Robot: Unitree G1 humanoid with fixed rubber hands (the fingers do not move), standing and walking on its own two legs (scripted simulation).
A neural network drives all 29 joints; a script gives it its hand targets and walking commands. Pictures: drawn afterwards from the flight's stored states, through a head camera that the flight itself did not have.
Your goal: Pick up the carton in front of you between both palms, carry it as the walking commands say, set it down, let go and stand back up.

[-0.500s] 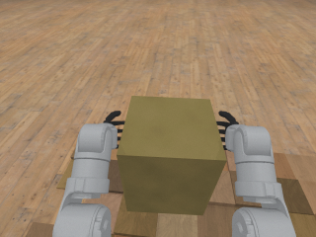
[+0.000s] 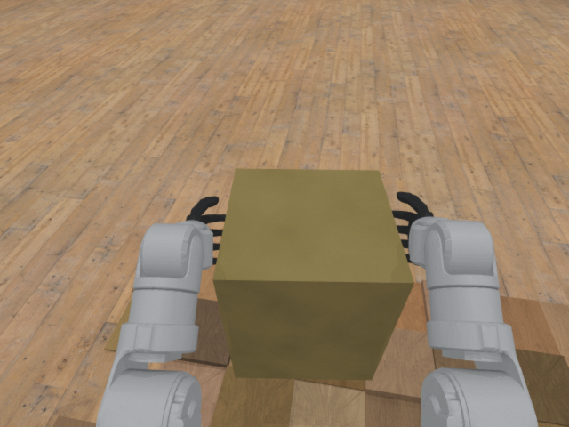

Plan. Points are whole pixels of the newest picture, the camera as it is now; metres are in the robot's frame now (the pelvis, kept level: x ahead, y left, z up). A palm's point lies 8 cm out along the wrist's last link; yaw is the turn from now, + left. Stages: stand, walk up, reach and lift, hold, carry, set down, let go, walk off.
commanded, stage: carry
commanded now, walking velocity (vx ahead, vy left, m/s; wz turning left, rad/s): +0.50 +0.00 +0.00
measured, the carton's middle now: (305, 276) +0.36 +0.01 +0.05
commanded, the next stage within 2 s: none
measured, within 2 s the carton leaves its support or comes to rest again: neither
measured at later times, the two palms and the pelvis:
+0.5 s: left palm (250, 150) +0.64 +0.12 +0.08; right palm (399, 153) +0.65 -0.18 +0.08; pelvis +0.28 -0.03 -0.02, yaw +1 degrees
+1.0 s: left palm (255, 76) +0.93 +0.14 +0.11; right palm (372, 79) +0.92 -0.16 +0.11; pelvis +0.61 +0.01 -0.01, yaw -2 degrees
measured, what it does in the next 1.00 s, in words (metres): walks ahead: left foot, then right foot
